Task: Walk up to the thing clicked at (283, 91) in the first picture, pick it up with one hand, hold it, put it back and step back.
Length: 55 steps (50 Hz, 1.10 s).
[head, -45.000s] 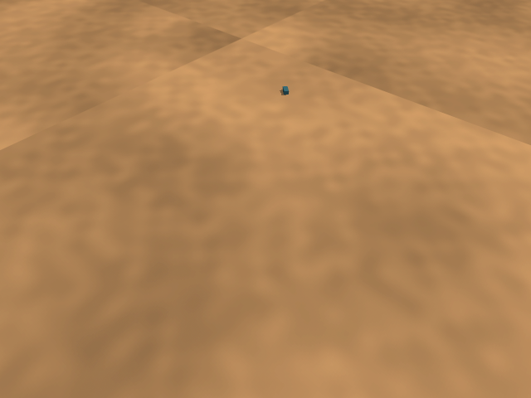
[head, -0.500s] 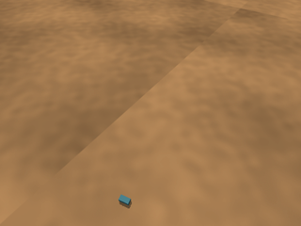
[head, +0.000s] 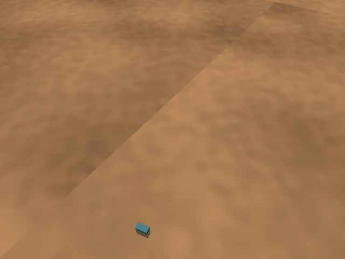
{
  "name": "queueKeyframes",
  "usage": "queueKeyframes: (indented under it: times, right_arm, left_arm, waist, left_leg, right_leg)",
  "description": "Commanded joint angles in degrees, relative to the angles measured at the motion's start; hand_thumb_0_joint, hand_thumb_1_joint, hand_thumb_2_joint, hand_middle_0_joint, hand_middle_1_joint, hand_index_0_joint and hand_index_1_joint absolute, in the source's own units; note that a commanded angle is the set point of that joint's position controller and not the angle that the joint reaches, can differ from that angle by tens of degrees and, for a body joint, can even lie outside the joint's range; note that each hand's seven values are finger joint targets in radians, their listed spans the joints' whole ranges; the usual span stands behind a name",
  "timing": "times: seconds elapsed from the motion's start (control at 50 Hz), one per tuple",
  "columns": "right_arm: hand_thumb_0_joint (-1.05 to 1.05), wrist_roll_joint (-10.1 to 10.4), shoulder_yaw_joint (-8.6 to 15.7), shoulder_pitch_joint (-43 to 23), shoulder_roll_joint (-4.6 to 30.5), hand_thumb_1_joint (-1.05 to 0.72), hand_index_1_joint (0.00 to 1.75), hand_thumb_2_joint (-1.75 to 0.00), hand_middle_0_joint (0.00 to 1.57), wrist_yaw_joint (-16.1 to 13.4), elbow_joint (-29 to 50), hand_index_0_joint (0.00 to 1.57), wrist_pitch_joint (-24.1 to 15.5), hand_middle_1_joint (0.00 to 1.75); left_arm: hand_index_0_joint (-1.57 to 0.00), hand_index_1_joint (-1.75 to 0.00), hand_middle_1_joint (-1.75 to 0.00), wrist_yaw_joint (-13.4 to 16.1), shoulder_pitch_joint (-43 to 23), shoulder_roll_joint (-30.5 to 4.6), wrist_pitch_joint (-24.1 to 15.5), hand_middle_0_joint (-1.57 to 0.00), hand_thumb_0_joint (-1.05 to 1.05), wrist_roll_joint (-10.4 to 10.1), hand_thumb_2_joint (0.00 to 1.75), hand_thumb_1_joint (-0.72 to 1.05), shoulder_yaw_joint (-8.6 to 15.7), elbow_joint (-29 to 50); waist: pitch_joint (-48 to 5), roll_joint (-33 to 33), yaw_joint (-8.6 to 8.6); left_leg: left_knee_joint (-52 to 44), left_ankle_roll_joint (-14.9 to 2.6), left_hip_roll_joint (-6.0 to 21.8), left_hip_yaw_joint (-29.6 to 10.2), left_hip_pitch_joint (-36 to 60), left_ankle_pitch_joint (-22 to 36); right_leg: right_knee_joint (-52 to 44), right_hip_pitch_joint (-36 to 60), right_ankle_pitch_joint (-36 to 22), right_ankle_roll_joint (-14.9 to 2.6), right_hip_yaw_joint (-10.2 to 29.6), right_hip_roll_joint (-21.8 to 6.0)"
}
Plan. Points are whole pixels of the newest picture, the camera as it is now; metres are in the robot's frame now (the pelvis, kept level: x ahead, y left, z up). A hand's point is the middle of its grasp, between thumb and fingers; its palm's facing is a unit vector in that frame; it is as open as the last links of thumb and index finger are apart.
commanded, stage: stand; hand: left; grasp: from above
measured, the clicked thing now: (142, 228) +0.42 +0.19 -0.77
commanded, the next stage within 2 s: step back in 0.96 s
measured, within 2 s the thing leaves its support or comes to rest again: neither
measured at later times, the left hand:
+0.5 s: hand out of the picture +0.08 +0.24 -0.16, palm faces +0.01 -0.95 -0.33, open 7.4 cm
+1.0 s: hand out of the picture +0.07 +0.25 -0.16, palm faces +0.01 -0.94 -0.33, open 7.4 cm
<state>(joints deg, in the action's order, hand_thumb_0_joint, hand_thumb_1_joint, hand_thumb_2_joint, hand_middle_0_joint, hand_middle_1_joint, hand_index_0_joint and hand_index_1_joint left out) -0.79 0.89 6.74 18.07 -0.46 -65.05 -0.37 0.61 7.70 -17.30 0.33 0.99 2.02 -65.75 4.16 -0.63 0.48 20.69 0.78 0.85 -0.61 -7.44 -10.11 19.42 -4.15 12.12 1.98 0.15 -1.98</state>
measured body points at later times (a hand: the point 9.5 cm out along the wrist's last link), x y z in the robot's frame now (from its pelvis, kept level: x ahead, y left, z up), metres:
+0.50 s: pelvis +0.00 +0.00 +0.00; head +0.01 +0.00 +0.45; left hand +0.08 +0.29 -0.14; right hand +0.08 -0.30 -0.13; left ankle +0.02 +0.13 -0.75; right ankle -0.01 -0.14 -0.75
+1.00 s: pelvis +0.00 +0.00 +0.00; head +0.01 +0.00 +0.45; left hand +0.07 +0.30 -0.14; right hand +0.07 -0.30 -0.14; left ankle +0.02 +0.13 -0.75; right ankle -0.01 -0.14 -0.75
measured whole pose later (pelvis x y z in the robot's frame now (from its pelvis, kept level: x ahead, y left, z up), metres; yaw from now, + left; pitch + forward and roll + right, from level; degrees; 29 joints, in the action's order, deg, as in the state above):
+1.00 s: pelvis +0.00 +0.00 +0.00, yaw +0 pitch -2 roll +0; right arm -0.4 0.8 6.0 19.5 0.5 -64.8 0.1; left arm -0.2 6.9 -19.0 0.3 0.3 1.9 -64.0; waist 3.9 -0.2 -0.1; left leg 21.2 0.9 1.0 -0.5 -8.9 -10.1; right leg 20.5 -5.9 12.4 1.7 0.2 -1.8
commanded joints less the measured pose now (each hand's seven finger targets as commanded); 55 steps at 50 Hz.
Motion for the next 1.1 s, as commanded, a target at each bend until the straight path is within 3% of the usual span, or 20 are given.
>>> queueKeyframes:
  times: [0.0, 0.1, 0.24, 0.36, 0.44, 0.6, 0.7, 0.82, 0.92, 0.94, 0.96, 1.02, 1.08]
  right_arm:
    - [0.0, -0.1, 2.0, -1.4, 11.1, -0.9, 0.3, -0.9, 0.2, -0.9, 3.2, 0.2, -1.0, 0.3]
    - [0.0, -0.1, 2.0, -2.2, 11.4, -0.9, 0.3, -0.9, 0.2, -0.9, 3.4, 0.2, -0.9, 0.3]
    - [0.0, -0.1, 2.0, -3.0, 11.9, -0.9, 0.3, -0.9, 0.2, -0.8, 3.6, 0.2, -1.3, 0.3]
    - [0.0, 0.0, 1.9, -2.8, 12.0, -0.9, 0.3, -0.9, 0.2, -0.7, 3.4, 0.2, -1.2, 0.3]
    - [0.0, 0.0, 2.1, -2.9, 12.6, -0.9, 0.3, -0.9, 0.2, -0.7, 3.6, 0.2, -1.2, 0.3]
    - [0.0, -0.1, 1.9, -2.8, 12.7, -0.9, 0.3, -0.9, 0.2, -0.5, 3.2, 0.2, -1.1, 0.3]
    - [0.0, -0.1, 1.9, -2.7, 12.5, -0.9, 0.3, -0.9, 0.2, -0.4, 3.4, 0.2, -1.2, 0.3]
    - [0.0, 0.0, 1.9, -2.7, 13.1, -0.9, 0.3, -0.9, 0.2, -0.3, 3.2, 0.2, -1.2, 0.3]
    - [0.0, 0.0, 2.0, -2.8, 13.0, -0.9, 0.3, -0.9, 0.2, -0.3, 3.3, 0.2, -1.4, 0.3]
    - [0.0, 0.4, 3.0, -4.4, 16.2, -0.9, 0.3, -0.9, 0.2, 0.0, 4.3, 0.2, -0.2, 0.3]
    - [0.0, 0.9, 3.0, -3.5, 15.3, -0.9, 0.3, -0.9, 0.2, 0.0, 4.8, 0.2, 0.2, 0.3]
    - [0.0, 1.3, 3.4, -2.3, 15.1, -0.9, 0.3, -0.9, 0.2, 0.1, 6.1, 0.2, 0.7, 0.3]
    - [0.0, 1.3, 4.0, -2.1, 15.4, -0.9, 0.3, -0.9, 0.2, 0.3, 7.4, 0.2, 1.4, 0.3]
  left_arm:
    - [-0.2, -0.3, -0.3, 1.0, -1.4, -11.5, -1.5, -0.2, 0.0, 0.0, 0.9, 0.9, 1.8, 3.2]
    - [-0.2, -0.3, -0.3, 0.8, -1.9, -12.0, -1.3, -0.2, 0.0, 0.1, 0.9, 0.9, 2.0, 3.2]
    - [-0.2, -0.3, -0.3, 0.7, -2.7, -12.2, -1.6, -0.2, 0.0, -0.1, 0.9, 0.9, 2.0, 3.8]
    - [-0.2, -0.3, -0.3, 0.5, -3.1, -12.4, -1.6, -0.2, 0.0, -0.1, 0.9, 0.9, 1.9, 3.8]
    - [-0.2, -0.3, -0.3, 0.6, -3.2, -12.7, -1.8, -0.2, 0.0, -0.1, 0.9, 0.9, 1.9, 4.3]
    - [-0.2, -0.3, -0.3, 0.3, -3.3, -13.0, -1.6, -0.2, 0.0, -0.2, 0.9, 0.9, 1.7, 4.2]
    - [-0.2, -0.3, -0.3, 0.4, -3.5, -13.5, -1.8, -0.2, 0.0, -0.1, 0.9, 0.9, 1.7, 4.6]
    - [-0.2, -0.3, -0.3, 0.1, -2.8, -13.2, -1.6, -0.2, 0.0, -0.2, 0.9, 0.9, 1.5, 4.4]
    - [-0.2, -0.3, -0.3, 0.1, -2.2, -13.4, -1.8, -0.2, 0.0, -0.3, 0.9, 0.9, 1.4, 4.5]
    - [-0.2, -0.3, -0.3, 0.5, -3.1, -18.0, -1.3, -0.2, 0.0, -1.2, 0.9, 0.9, 3.5, 5.4]
    - [-0.2, -0.3, -0.3, 0.8, -2.2, -17.4, -1.1, -0.2, 0.0, -1.5, 0.9, 0.9, 3.7, 6.1]
    - [-0.2, -0.3, -0.3, 1.1, -1.9, -16.6, -0.9, -0.2, 0.0, -1.4, 0.9, 0.9, 3.8, 8.2]
    - [-0.2, -0.3, -0.3, 1.0, -3.1, -16.6, -0.2, -0.2, 0.0, -1.3, 0.9, 0.9, 3.8, 10.4]
  waist:
    - [-4.0, 1.0, -0.46]
    - [-2.8, 0.5, -0.32]
    - [-5.3, 0.0, -0.33]
    - [-4.5, 0.2, -0.51]
    - [-5.7, 0.3, -0.61]
    - [-3.4, -0.1, -0.67]
    - [-4.8, 0.8, -0.73]
    - [-3.4, -0.3, -0.56]
    - [-4.8, 0.4, -0.34]
    - [0.9, 1.7, -0.87]
    - [-0.8, 1.5, -0.95]
    - [-6.6, 1.2, -1.32]
    - [-9.3, 0.6, -1.58]
  left_leg:
    - [-2.6, -2.0, 5.9, -4.5, 2.8, 10.0]
    - [-3.7, -1.99, 5.8, -4.8, 1.2, 5.4]
    - [-2.7, -1.93, 6.4, -4.5, 3.6, 12.3]
    - [-3.1, -1.96, 6.3, -4.5, 2.4, 9.2]
    - [-2.3, -1.96, 6.4, -4.2, 3.6, 12.3]
    - [-4.1, -1.6, 6.2, -4.5, 1.2, 6.5]
    - [-3.8, -1.66, 6.4, -4.6, 2.4, 9.3]
    - [-4.8, -1.77, 6.2, -4.8, 1.1, 4.4]
    - [-4.1, -1.88, 6.5, -4.8, 2.8, 7.9]
    - [1.6, -2.95, 5.4, -5.3, -2.0, 17.3]
    - [3.3, -3.23, 5.4, -4.4, -1.9, 19.5]
    - [7.3, -4.35, 5.2, -3.7, -0.6, 21.6]
    - [9.9, -5.35, 4.6, -3.7, -1.9, 17.2]
  right_leg:
    - [-3.2, -1.2, -9.3, -2.06, 3.5, -4.8]
    - [-3.7, -1.7, -6.0, -2.14, 3.5, -4.7]
    - [-2.6, -0.5, -10.9, -2.36, 3.3, -5.0]
    - [-3.5, -0.6, -8.7, -2.22, 3.5, -5.0]
    - [-3.1, -0.2, -11.9, -2.28, 3.4, -5.2]
    - [-3.9, -1.2, -6.1, -2.52, 3.6, -4.9]
    - [-3.3, -1.1, -8.2, -2.51, 3.5, -5.1]
    - [-3.6, -1.5, -4.9, -2.65, 3.7, -5.0]
    - [-3.6, -1.7, -6.6, -2.61, 3.7, -5.0]
    - [1.4, -6.1, -16.8, -3.08, 4.0, -4.3]
    - [2.7, -5.6, -18.8, -3.59, 3.3, -4.2]
    - [6.1, -4.1, -21.0, -5.39, 3.2, -4.4]
    - [9.1, -5.6, -17.0, -6.95, 4.6, -4.8]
